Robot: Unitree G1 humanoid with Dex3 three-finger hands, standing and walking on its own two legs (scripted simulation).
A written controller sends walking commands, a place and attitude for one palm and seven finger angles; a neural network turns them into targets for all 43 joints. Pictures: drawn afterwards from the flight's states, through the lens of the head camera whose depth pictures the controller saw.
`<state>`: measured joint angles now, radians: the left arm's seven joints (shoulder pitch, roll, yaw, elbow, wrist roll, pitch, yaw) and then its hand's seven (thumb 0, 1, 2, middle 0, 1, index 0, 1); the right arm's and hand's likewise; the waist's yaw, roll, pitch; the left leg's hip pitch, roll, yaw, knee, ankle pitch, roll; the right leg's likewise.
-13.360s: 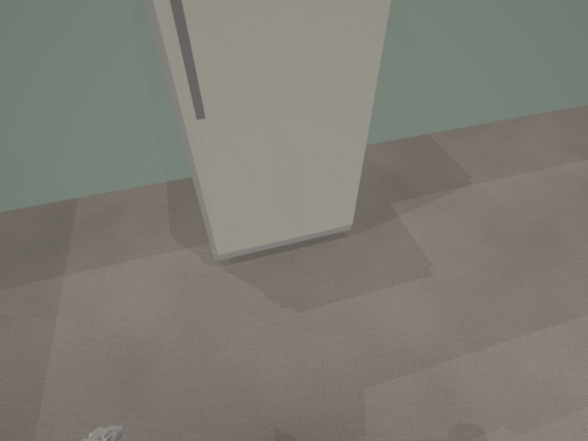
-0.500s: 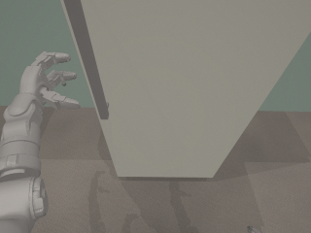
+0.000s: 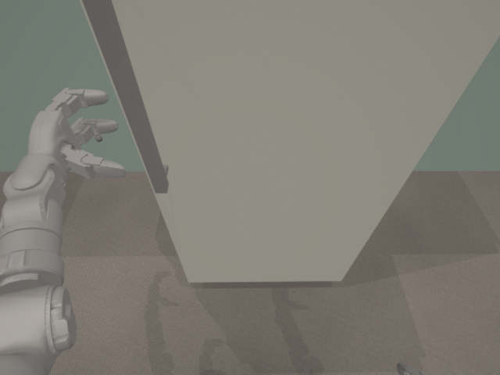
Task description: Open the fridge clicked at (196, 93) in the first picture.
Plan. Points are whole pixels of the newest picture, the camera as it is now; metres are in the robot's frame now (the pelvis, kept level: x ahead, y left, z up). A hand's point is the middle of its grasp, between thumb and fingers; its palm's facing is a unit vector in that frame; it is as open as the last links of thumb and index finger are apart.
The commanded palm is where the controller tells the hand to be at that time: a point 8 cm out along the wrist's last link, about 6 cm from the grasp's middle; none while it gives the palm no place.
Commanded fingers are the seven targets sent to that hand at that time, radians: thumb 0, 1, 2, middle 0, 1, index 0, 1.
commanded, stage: feel for the door with the fingertips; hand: left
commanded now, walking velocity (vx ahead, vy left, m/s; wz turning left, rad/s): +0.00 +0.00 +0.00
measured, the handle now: (139, 104) +0.49 +0.19 +0.17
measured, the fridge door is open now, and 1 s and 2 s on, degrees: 0 0 0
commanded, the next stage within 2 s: slide the fingers in behind the handle in 0.90 s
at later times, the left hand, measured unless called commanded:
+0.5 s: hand (125, 135) +0.43 +0.20 +0.16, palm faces +0.08 -1.00 -0.04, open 14.0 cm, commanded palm +0.41 +0.26 +0.15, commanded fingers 0.00 -0.50 0.30 -0.30 -1.20 -0.30 -1.20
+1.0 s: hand (121, 129) +0.45 +0.22 +0.15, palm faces +0.06 -1.00 -0.03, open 13.6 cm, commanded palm +0.43 +0.27 +0.15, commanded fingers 0.00 -0.50 0.30 -0.30 -1.20 -0.30 -1.20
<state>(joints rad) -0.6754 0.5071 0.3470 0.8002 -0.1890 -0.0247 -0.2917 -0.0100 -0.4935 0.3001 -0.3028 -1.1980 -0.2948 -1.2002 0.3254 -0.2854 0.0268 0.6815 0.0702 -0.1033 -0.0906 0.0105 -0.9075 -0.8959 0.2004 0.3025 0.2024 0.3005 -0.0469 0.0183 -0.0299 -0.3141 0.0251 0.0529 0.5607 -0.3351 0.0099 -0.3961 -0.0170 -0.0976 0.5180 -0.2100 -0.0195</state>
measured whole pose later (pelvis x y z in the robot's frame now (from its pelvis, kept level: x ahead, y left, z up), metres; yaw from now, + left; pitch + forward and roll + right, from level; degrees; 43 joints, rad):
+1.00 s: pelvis -0.02 -0.01 +0.00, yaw +0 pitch +7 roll +0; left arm -0.86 0.53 0.34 1.03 -0.14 -0.12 -0.27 -0.01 -0.49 0.30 -0.34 -1.22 -0.35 -1.24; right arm 0.35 -0.30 0.02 0.73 0.06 -0.13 -0.08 0.01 -0.91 -0.90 0.20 0.30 0.20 0.30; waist -0.09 0.00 -0.02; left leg -0.40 0.03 0.05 0.60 -0.33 0.00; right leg -0.47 -0.01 -0.10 0.55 -0.20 -0.03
